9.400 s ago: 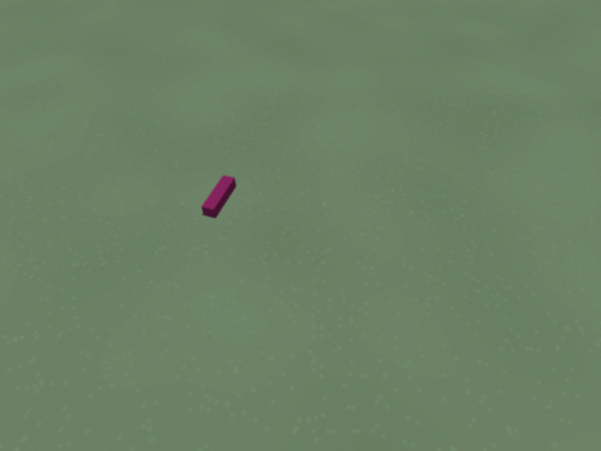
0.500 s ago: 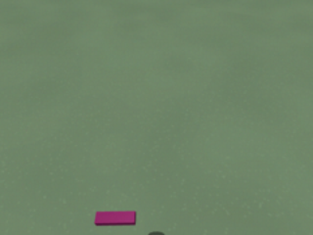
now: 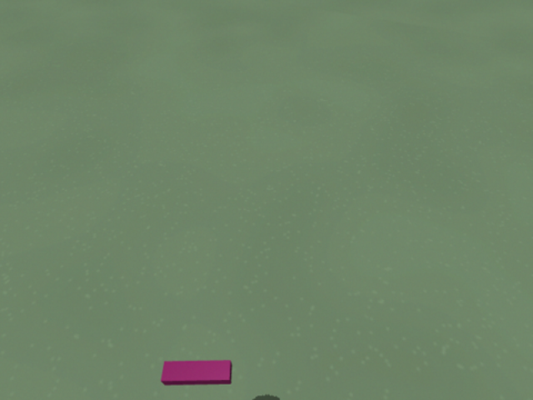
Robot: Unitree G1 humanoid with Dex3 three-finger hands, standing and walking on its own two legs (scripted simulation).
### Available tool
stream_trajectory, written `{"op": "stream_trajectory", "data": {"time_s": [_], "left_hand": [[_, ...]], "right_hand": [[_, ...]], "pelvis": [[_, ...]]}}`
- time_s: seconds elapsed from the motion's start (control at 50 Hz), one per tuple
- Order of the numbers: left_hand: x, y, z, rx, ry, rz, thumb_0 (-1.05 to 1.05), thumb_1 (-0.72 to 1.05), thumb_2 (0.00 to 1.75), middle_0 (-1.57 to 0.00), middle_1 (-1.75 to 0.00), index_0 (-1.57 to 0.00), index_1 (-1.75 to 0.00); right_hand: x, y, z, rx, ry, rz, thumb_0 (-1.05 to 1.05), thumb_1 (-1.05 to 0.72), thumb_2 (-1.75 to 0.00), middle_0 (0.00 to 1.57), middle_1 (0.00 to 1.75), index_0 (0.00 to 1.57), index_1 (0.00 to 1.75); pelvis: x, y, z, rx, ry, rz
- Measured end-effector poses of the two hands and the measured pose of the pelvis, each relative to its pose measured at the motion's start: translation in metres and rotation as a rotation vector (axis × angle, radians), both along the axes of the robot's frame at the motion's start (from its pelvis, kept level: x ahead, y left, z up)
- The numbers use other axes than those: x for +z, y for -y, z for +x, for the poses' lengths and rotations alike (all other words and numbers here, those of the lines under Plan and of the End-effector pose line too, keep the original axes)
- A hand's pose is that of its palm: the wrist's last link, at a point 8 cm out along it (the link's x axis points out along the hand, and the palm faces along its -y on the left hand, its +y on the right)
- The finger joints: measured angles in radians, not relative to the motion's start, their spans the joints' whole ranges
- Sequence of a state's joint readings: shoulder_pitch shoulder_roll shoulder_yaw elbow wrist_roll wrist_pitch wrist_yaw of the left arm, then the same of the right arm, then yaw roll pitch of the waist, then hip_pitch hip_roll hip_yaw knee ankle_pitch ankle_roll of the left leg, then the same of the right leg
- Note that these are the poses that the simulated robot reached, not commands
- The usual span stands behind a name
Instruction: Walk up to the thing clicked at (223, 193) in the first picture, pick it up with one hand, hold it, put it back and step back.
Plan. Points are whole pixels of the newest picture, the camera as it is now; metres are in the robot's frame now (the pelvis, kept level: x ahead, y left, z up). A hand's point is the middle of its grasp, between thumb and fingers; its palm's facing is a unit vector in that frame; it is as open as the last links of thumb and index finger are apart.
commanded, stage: stand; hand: left
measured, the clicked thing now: (197, 372) +0.36 +0.25 -0.75
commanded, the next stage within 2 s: walk up in 0.48 s
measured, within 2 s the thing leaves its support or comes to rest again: neither
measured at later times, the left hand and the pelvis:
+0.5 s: hand out of the picture +0.07 +0.25 -0.16, palm faces -0.03 -0.94 -0.34, open 7.4 cm; pelvis +0.00 +0.00 +0.00, yaw +0 degrees
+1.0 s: hand out of the picture +0.07 +0.23 -0.16, palm faces +0.00 -0.95 -0.32, open 7.4 cm; pelvis +0.00 -0.02 +0.00, yaw -1 degrees
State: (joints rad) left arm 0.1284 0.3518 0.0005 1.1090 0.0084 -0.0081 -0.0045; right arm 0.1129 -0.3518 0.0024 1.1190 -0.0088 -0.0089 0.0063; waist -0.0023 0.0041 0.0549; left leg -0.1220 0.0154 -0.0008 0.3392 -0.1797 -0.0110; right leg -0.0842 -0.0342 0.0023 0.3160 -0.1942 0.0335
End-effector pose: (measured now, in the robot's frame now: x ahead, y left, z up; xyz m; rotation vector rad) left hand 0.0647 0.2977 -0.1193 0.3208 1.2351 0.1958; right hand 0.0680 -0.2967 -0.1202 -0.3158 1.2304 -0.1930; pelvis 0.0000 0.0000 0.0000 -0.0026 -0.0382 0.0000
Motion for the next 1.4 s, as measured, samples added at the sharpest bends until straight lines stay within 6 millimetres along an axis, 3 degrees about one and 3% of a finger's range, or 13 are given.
{"op": "stream_trajectory", "data": {"time_s": [0.6, 0.92, 1.4], "left_hand": [[-0.003, 0.000, 0.000, 0.021, -0.016, -0.008, 0.01, 0.91, 0.90, -0.21, -0.30, -0.20, -0.30], [-0.003, 0.015, 0.002, 0.028, -0.008, -0.022, 0.01, 0.91, 0.90, -0.21, -0.30, -0.20, -0.30], [0.000, 0.022, 0.013, 0.008, 0.009, -0.012, 0.01, 0.91, 0.90, -0.21, -0.30, -0.20, -0.30]], "right_hand": [[0.002, 0.003, -0.001, -0.012, 0.007, -0.009, 0.01, -0.91, -0.90, 0.20, 0.30, 0.20, 0.30], [0.006, 0.021, 0.005, -0.016, 0.038, -0.030, 0.01, -0.91, -0.90, 0.20, 0.30, 0.20, 0.30], [0.000, 0.024, -0.006, -0.024, 0.000, -0.016, 0.01, -0.91, -0.90, 0.20, 0.30, 0.20, 0.30]], "pelvis": [[0.000, 0.003, 0.001, -0.005, -0.001, 0.002], [-0.001, 0.014, 0.001, -0.009, 0.003, -0.001], [-0.001, 0.020, 0.003, -0.014, 0.001, -0.003]]}}
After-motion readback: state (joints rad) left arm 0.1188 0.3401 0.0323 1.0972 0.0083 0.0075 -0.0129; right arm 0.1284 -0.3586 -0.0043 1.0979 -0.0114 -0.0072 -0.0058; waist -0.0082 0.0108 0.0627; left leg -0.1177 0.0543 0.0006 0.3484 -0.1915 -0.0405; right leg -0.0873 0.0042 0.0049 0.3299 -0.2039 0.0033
